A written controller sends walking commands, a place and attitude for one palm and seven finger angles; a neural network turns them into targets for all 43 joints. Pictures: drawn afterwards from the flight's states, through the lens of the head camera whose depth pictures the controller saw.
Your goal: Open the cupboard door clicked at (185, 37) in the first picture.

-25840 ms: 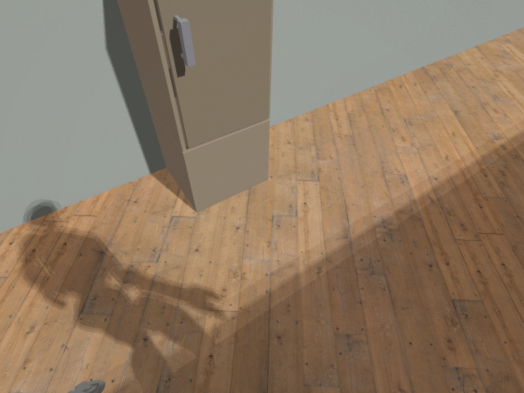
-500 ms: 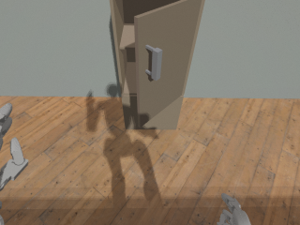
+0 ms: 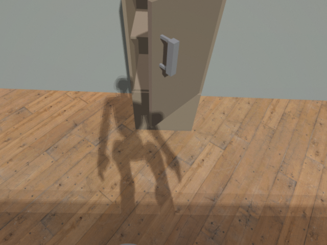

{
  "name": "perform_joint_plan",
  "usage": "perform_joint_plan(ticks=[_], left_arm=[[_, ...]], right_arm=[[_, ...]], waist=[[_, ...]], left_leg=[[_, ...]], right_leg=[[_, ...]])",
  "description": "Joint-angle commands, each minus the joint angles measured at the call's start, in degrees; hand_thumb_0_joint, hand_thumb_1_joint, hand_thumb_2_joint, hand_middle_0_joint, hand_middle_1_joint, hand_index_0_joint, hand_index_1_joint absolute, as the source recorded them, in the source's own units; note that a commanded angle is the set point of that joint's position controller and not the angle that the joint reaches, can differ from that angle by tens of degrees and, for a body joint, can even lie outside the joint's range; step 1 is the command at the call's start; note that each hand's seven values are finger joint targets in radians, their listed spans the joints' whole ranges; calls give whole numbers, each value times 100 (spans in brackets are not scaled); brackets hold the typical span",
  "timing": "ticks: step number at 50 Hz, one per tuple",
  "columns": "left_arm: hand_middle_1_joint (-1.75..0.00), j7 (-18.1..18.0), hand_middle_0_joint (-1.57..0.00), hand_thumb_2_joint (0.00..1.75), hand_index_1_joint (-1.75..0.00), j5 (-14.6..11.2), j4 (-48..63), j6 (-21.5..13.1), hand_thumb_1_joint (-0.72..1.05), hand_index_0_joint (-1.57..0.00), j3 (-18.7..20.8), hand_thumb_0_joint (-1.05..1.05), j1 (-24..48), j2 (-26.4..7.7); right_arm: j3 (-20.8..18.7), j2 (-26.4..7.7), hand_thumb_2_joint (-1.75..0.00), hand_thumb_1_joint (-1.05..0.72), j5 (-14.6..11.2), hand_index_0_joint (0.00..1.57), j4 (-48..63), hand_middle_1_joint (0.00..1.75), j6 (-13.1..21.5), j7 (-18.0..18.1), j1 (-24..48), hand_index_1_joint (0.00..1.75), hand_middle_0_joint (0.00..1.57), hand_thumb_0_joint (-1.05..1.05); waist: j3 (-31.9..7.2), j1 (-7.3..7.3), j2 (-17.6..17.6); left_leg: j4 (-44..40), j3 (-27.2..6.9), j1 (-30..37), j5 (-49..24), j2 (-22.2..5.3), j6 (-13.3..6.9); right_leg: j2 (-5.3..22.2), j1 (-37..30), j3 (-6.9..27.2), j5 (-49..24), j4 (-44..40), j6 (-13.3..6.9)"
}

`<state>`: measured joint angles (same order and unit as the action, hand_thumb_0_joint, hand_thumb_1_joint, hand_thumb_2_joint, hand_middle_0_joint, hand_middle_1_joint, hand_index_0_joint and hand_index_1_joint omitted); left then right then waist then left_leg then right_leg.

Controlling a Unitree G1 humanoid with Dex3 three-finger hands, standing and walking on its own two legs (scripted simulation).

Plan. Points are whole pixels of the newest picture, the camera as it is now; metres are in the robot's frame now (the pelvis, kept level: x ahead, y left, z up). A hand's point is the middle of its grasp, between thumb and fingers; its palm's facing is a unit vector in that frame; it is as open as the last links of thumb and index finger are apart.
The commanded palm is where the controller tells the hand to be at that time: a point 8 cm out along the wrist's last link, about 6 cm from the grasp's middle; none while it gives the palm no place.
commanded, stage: let the arm hang, fingers relaxed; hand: left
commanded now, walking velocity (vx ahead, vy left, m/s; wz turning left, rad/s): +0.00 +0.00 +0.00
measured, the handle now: (167, 55) +0.69 +0.03 +0.08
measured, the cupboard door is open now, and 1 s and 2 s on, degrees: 45 45 45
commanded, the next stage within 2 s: look to check the result in 0.68 s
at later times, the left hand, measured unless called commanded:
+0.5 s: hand out of the picture +0.09 +0.23 -0.15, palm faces +0.00 -0.94 -0.33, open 7.4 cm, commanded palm none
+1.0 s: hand out of the picture +0.11 +0.22 -0.15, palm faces -0.03 -0.94 -0.34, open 7.4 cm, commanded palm none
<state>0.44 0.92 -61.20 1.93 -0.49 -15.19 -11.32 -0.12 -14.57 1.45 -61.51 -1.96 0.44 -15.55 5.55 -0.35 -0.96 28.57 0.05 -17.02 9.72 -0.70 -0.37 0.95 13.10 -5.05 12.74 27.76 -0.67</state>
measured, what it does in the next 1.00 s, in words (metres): stands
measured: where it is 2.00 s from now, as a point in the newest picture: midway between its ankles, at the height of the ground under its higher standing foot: outside the picture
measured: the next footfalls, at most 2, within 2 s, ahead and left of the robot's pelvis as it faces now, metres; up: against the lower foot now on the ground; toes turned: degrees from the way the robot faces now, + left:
none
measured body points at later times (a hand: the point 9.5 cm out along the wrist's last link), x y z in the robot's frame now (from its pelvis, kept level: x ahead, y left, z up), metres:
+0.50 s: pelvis +0.02 -0.01 +0.01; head +0.02 -0.02 +0.46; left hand +0.09 +0.28 -0.12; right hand +0.07 -0.27 -0.15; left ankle +0.06 +0.11 -0.74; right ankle +0.03 -0.12 -0.74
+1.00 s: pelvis +0.05 -0.02 +0.01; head +0.07 -0.03 +0.46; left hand +0.12 +0.27 -0.12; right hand +0.10 -0.30 -0.14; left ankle +0.06 +0.11 -0.74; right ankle +0.03 -0.12 -0.74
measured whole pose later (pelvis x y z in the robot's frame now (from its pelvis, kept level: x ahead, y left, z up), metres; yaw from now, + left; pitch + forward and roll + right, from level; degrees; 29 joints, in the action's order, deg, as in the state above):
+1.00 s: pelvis +0.05 -0.02 +0.01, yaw -1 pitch -2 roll +0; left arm -0.3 0.6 -65.6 -0.8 0.8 -6.2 -17.4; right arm -0.1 -17.7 1.0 -65.2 -0.4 0.4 -6.4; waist 4.8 -0.4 1.6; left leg 18.5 0.5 -8.2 8.6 -1.3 1.0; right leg 0.0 4.9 -4.6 11.9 18.4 -1.4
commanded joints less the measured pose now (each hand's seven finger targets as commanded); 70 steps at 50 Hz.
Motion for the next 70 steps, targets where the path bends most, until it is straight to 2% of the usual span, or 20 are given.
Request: perform_joint_plan(ticks=[1,4,5,7,12,13,15,16,21,24,27,34,44,51,53,60,63,64,67,70], left_arm=[[-30,-106,-20,90,-30,-33,57,-272,90,-20,333,0,75,-1168],[-30,-118,-20,90,-30,-32,-123,-265,90,-20,336,0,64,-1153],[-30,-119,-20,90,-30,-30,-157,-266,90,-20,343,0,62,-1165],[-30,-127,-20,90,-30,-31,-205,-277,90,-20,345,0,108,-1207],[-30,-132,-20,90,-30,-23,-238,-265,90,-20,361,0,310,-1356],[-30,-135,-20,90,-30,-19,-224,-269,90,-20,371,0,303,-1389],[-30,-130,-20,90,-30,-17,-205,-275,90,-20,372,0,442,-1453],[-30,-131,-20,90,-30,-17,-189,-291,90,-20,382,0,498,-1489],[-30,-125,-20,90,-30,-20,-138,-324,90,-20,376,0,717,-1564],[-30,-124,-20,90,-30,-17,-118,-338,90,-20,373,0,846,-1615],[-30,-116,-20,90,-30,-23,-91,-358,90,-20,366,0,931,-1640],[-30,-125,-20,90,-30,-28,-54,-395,90,-20,368,0,1064,-1722],[-30,-137,-20,90,-30,-44,-106,-395,90,-20,341,0,1045,-1736],[-30,-158,-20,90,-30,-52,-136,-411,90,-20,335,0,950,-1734],[-30,-166,-20,90,-30,-50,-135,-417,90,-20,348,0,901,-1741],[-30,-165,-20,90,-30,-52,-174,-397,90,-20,321,0,864,-1666],[-30,-169,-20,90,-30,-48,-161,-409,90,-20,338,0,832,-1680],[-30,-170,-20,90,-30,-49,-165,-402,90,-20,330,0,861,-1667],[-30,-170,-20,90,-30,-51,-161,-407,90,-20,336,0,845,-1649],[-30,-176,-20,90,-30,-51,-150,-408,90,-20,336,0,834,-1634]], right_arm=[[-222,-803,-90,-90,-34,20,231,30,206,77,196,30,20,0],[-256,-772,-90,-90,-39,20,106,30,178,90,58,30,20,0],[-266,-779,-90,-90,-32,20,77,30,175,92,45,30,20,0],[-272,-772,-90,-90,-32,20,32,30,172,93,23,30,20,0],[-293,-822,-90,-90,-22,20,-50,30,153,69,120,30,20,0],[-299,-867,-90,-90,-26,20,-31,30,153,63,174,30,20,0],[-295,-861,-90,-90,-15,20,-60,30,160,48,248,30,20,0],[-292,-885,-90,-90,-13,20,-69,30,172,44,259,30,20,0],[-271,-1021,-90,-90,-9,20,-62,30,224,25,582,30,20,0],[-258,-1088,-90,-90,-17,20,-47,30,252,18,718,30,20,0],[-239,-1170,-90,-90,-20,20,-42,30,274,18,865,30,20,0],[-216,-1273,-90,-90,-33,20,-27,30,306,27,995,30,20,0],[-196,-1317,-90,-90,-46,20,-50,30,274,39,1020,30,20,0],[-196,-1316,-90,-90,-57,20,-70,30,275,64,972,30,20,0],[-199,-1329,-90,-90,-70,20,-51,30,273,74,965,30,20,0],[-190,-1263,-90,-90,-54,20,-83,30,262,72,959,30,20,0],[-189,-1264,-90,-90,-68,20,-69,30,266,77,945,30,20,0],[-191,-1243,-90,-90,-59,20,-81,30,264,75,961,30,20,0],[-186,-1236,-90,-90,-55,20,-80,30,277,80,934,30,20,0],[-185,-1213,-90,-90,-54,20,-75,30,277,87,911,30,20,0]], waist=[[-504,21,669],[-329,0,331],[-306,4,355],[-260,-11,157],[-64,-30,16],[-87,-11,56],[-29,-21,-90],[-124,-31,-150],[-224,13,161],[-318,26,121],[-396,32,259],[-721,26,195],[-669,4,89],[-818,-9,125],[-793,5,19],[-634,-9,150],[-677,10,24],[-595,-4,62],[-691,0,154],[-667,0,78]], left_leg=[[-953,-670,168,711,-474,-148],[-982,-655,223,829,-485,-161],[-966,-627,243,817,-471,-164],[-905,-577,314,663,-447,-167],[-913,-547,366,745,-433,-156],[-886,-541,399,698,-422,-163],[-857,-503,414,613,-401,-152],[-835,-486,466,477,-405,-150],[-1052,-591,493,120,-511,-145],[-1123,-617,538,-179,-544,-137],[-1184,-598,627,-339,-565,-112],[-1152,-543,900,-965,-606,-84],[-1177,-487,1077,-958,-612,-60],[-1135,-429,1235,-1223,-641,-61],[-1107,-417,1286,-1283,-641,-71],[-1181,-399,1252,-1091,-645,-56],[-1174,-394,1288,-1107,-641,-63],[-1183,-389,1257,-1108,-643,-53],[-1176,-391,1269,-1191,-644,-50],[-1172,-386,1270,-1234,-644,-49]], right_leg=[[530,-165,678,599,-873,-326],[543,-15,636,861,-996,-333],[562,10,663,916,-1044,-339],[581,47,708,929,-1114,-352],[609,240,728,1232,-1216,-356],[619,249,748,1241,-1242,-358],[660,263,773,1237,-1294,-363],[674,187,791,1143,-1300,-369],[643,-90,741,619,-1166,-306],[649,-307,679,239,-1123,-261],[665,-421,703,-7,-1160,-243],[717,-762,647,-781,-1163,-208],[719,-764,667,-879,-1303,-195],[724,-907,669,-1406,-1253,-203],[708,-876,649,-1513,-1261,-194],[700,-799,678,-1232,-1325,-197],[686,-822,679,-1285,-1336,-192],[696,-799,682,-1307,-1331,-192],[703,-904,698,-1435,-1304,-201],[696,-907,673,-1522,-1291,-195]])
